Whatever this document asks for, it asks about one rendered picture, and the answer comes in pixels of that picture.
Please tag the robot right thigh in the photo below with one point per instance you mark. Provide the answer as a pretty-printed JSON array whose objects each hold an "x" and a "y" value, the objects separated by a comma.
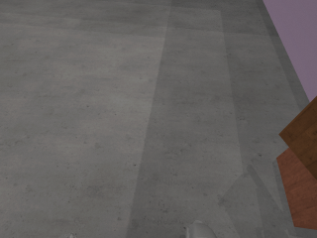
[{"x": 199, "y": 230}]

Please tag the cupboard door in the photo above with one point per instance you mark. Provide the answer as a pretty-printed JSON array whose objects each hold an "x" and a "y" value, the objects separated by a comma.
[{"x": 300, "y": 135}]

